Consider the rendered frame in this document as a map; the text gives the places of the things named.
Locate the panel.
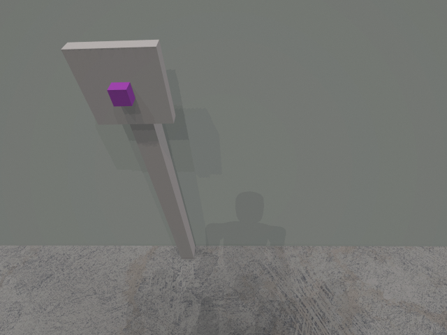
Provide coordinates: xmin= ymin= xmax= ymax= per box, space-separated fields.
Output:
xmin=61 ymin=40 xmax=196 ymax=259

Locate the button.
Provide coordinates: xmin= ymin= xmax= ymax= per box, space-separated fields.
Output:
xmin=107 ymin=82 xmax=135 ymax=106

